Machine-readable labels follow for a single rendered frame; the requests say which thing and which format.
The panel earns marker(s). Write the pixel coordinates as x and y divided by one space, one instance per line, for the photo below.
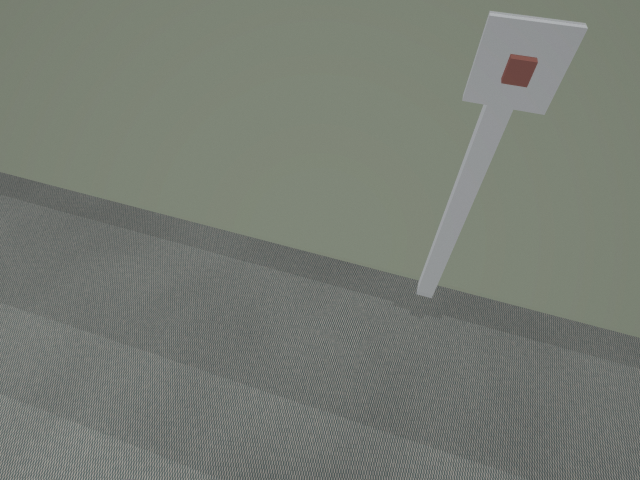
554 43

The button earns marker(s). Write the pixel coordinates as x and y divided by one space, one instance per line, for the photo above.
519 70

